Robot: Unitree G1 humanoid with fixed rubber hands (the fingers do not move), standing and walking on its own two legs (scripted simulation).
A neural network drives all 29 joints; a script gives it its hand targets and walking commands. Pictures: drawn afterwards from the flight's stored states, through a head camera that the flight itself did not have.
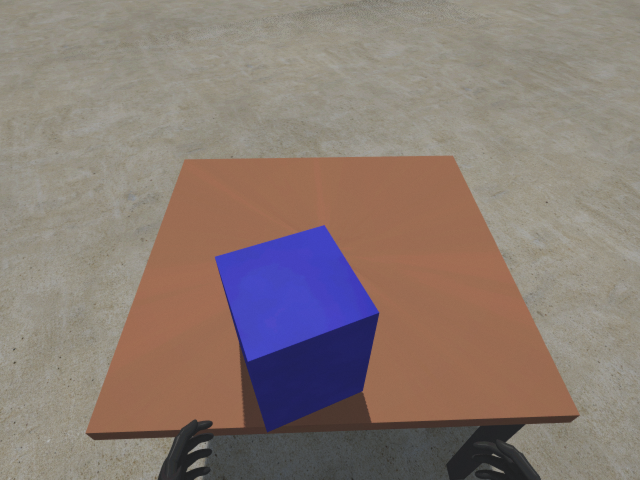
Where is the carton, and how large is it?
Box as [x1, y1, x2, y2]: [215, 225, 378, 431]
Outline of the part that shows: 324,225 215,257 237,336 267,431 362,390 378,311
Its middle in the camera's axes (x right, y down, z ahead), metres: -0.04 +0.14 +0.62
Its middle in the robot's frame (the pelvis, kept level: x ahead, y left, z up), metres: +0.38 +0.07 -0.08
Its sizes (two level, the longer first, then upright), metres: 0.180 0.177 0.248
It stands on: a table, 0.58 m high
